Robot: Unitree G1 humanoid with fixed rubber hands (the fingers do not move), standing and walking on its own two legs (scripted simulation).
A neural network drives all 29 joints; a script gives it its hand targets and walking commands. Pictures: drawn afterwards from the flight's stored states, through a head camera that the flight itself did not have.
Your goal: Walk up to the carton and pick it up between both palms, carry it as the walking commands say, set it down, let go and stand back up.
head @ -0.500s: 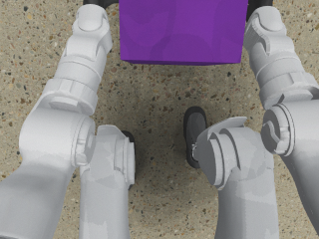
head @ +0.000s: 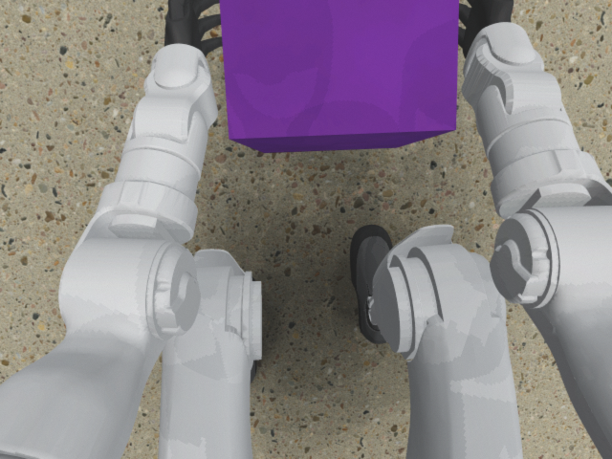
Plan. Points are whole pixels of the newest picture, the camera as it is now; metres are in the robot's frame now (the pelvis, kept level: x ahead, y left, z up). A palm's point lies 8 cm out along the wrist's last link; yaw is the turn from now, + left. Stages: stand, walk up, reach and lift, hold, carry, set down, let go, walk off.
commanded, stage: reach and lift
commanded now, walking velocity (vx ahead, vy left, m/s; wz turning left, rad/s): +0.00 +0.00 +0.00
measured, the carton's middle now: (332, 60) +0.52 -0.08 -0.23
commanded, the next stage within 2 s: none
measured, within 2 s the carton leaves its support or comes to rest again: neither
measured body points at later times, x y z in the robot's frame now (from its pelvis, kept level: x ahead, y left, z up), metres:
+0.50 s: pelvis +0.00 +0.00 +0.03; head +0.33 -0.05 +0.33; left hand +0.56 +0.05 -0.09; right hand +0.51 -0.25 -0.11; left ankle +0.09 +0.12 -0.33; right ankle +0.14 -0.13 -0.33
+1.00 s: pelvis +0.01 +0.00 +0.07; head +0.32 -0.04 +0.39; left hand +0.55 +0.07 -0.03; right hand +0.51 -0.23 -0.04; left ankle +0.09 +0.12 -0.33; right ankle +0.14 -0.13 -0.33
